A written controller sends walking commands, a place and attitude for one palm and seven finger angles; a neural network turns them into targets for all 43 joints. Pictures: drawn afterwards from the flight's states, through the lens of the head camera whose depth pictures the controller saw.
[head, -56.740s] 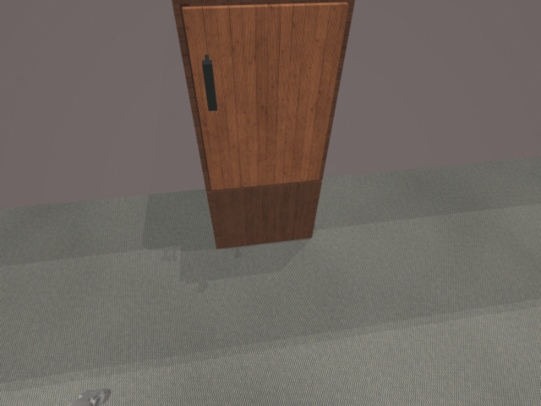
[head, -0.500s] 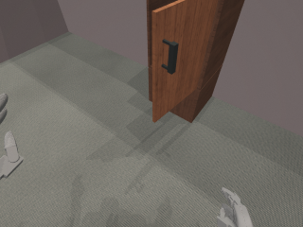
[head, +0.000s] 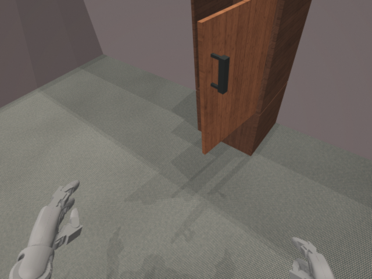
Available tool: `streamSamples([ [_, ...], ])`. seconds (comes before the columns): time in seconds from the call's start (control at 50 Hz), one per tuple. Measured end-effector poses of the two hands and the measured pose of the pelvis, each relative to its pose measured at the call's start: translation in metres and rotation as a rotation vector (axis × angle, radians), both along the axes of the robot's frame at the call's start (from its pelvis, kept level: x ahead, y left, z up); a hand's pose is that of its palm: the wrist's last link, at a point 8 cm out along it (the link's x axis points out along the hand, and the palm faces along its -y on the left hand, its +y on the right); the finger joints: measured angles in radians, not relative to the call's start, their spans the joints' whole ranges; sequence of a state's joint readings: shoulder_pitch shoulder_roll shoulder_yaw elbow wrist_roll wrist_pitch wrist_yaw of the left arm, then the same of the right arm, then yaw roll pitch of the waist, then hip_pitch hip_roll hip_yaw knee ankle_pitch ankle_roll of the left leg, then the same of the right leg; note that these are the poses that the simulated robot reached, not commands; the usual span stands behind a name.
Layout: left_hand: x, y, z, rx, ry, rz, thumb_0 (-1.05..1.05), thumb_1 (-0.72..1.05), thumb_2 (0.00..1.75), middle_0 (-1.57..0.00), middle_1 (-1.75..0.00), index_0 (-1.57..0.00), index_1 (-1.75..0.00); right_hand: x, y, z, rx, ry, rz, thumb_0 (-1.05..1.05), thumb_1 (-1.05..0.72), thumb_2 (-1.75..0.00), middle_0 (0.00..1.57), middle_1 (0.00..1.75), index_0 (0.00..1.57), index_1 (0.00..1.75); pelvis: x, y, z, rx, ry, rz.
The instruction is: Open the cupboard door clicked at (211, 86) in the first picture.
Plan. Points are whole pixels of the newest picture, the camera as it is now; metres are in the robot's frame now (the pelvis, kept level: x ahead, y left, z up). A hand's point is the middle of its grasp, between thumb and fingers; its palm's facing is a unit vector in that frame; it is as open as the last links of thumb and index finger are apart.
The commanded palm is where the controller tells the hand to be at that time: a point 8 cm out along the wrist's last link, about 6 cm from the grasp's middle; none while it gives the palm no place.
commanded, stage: let the arm hang, fingers relaxed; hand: left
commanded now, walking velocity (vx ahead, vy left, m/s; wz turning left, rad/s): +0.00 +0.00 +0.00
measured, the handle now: (218, 73) +0.73 -0.08 +0.06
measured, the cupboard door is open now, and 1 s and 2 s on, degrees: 82 82 82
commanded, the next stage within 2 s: look to check the result in 0.98 s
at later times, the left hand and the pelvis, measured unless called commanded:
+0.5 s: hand out of the picture -0.06 +0.22 -0.15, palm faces +0.00 -0.96 -0.27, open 7.3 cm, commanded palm none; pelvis -0.03 +0.01 +0.01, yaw +0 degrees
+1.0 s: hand out of the picture +0.06 +0.22 -0.14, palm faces -0.02 -0.96 -0.29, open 7.4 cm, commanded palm none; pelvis -0.01 +0.01 +0.02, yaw +0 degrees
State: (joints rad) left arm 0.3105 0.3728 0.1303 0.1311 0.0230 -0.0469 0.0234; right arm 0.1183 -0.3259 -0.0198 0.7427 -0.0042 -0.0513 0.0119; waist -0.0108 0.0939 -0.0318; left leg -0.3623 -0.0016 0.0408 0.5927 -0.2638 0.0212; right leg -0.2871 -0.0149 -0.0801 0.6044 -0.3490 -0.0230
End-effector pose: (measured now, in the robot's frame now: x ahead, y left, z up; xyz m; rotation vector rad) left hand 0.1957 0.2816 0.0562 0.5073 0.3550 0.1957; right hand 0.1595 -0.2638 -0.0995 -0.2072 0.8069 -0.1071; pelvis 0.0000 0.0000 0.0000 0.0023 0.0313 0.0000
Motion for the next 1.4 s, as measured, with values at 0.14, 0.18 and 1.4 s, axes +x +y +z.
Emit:
streamSamples([
  [0.14,-0.104,-0.033,-0.153,-0.244,0.647,0.124,0.01,0.90,0.90,-0.20,-0.30,-0.20,-0.30,-0.070,-0.002,-0.019,-0.025,0.243,-0.030,0.01,-0.90,-0.90,0.20,0.30,0.20,0.29,-0.012,-0.001,0.000,0.006,-0.037,0.009],
  [0.18,-0.137,-0.048,-0.175,-0.305,0.774,0.145,0.01,0.90,0.90,-0.20,-0.30,-0.20,-0.30,-0.097,0.000,-0.020,-0.036,0.335,-0.039,0.01,-0.90,-0.90,0.20,0.30,0.20,0.29,-0.015,0.000,0.003,0.003,-0.044,0.010],
  [1.4,-0.121,0.001,-0.153,-0.192,0.853,0.276,0.00,0.90,0.90,-0.20,-0.30,-0.20,-0.30,-0.088,-0.026,-0.016,-0.067,0.460,-0.094,0.00,-0.90,-0.90,0.20,0.30,0.20,0.29,0.008,-0.005,0.021,0.003,-0.048,-0.005],
])
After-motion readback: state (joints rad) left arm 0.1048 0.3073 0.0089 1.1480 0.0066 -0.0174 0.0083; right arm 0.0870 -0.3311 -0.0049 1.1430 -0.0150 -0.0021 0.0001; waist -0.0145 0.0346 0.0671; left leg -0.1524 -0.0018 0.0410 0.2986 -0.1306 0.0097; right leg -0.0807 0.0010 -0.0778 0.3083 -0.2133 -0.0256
